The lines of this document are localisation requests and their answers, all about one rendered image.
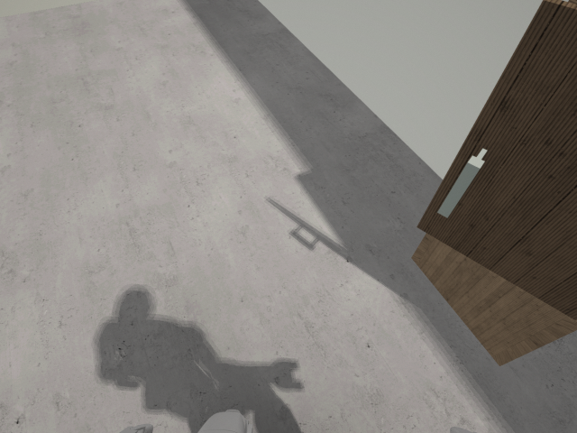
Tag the cupboard door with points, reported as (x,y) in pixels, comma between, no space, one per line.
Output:
(518,217)

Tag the handle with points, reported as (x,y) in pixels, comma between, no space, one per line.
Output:
(469,172)

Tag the robot left thigh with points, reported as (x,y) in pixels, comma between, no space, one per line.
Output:
(227,422)

